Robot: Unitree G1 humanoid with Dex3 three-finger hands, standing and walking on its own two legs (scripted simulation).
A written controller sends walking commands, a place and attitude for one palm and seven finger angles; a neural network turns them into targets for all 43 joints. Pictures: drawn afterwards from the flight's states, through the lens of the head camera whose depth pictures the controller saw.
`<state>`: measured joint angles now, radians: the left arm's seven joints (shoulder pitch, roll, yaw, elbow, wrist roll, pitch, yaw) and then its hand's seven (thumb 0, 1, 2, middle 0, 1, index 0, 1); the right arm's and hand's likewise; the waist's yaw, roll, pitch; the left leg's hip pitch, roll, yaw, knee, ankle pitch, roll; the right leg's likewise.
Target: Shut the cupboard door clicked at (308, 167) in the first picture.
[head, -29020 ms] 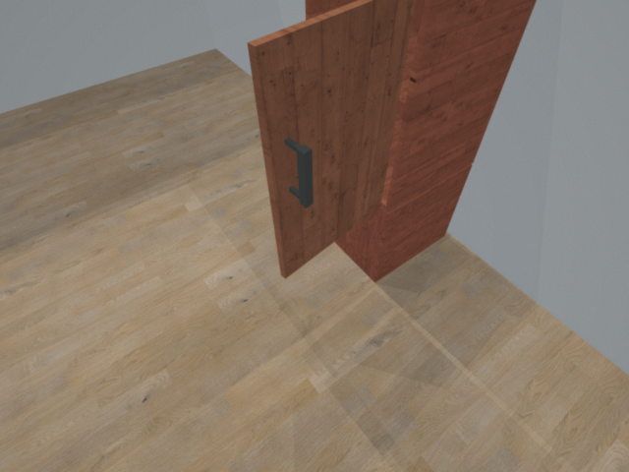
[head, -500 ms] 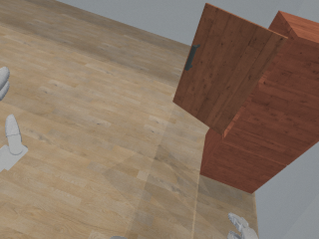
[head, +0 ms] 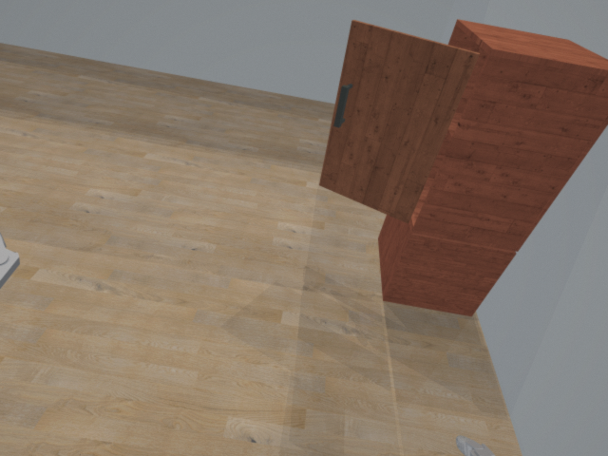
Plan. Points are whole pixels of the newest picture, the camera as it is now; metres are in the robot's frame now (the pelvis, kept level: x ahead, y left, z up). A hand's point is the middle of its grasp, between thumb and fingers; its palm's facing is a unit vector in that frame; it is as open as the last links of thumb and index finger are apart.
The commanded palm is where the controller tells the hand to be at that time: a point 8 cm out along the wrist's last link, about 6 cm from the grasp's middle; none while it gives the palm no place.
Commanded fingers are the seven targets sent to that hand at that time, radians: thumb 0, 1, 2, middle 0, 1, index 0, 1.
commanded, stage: stop stepping back and stand still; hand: left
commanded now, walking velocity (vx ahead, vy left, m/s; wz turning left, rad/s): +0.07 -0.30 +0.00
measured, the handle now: (343, 105) +1.19 -0.04 +0.03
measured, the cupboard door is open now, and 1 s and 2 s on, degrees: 67 67 67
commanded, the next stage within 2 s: let the arm hang, fingers relaxed in 1.56 s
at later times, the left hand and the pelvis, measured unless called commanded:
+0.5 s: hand out of the picture +0.14 +0.34 +0.17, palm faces +0.49 -0.77 -0.40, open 7.4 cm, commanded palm +0.09 +0.35 +0.20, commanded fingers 0.00 0.90 0.90 -0.20 -0.30 -0.20 -0.30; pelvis -0.05 +0.05 +0.01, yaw -1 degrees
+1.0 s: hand out of the picture +0.15 +0.36 +0.16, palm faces +0.46 -0.77 -0.45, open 7.4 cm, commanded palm +0.11 +0.38 +0.20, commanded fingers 0.00 0.90 0.90 -0.20 -0.30 -0.20 -0.30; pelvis -0.04 +0.08 +0.02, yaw -1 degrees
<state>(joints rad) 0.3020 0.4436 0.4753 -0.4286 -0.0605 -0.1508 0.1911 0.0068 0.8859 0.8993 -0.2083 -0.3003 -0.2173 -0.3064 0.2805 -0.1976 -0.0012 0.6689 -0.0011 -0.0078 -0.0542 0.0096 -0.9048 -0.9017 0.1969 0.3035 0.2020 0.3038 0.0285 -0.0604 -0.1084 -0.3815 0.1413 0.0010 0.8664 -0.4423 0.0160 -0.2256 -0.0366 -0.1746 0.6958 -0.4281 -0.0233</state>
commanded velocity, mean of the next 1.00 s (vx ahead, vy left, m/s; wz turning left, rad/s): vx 0.08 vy -0.07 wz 0.00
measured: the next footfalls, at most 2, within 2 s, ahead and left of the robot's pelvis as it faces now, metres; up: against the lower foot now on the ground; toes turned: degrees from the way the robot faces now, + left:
left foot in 0.02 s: +0.08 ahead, +0.15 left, +0.00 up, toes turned +6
right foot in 0.36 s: -0.11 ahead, -0.08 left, +0.00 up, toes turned -7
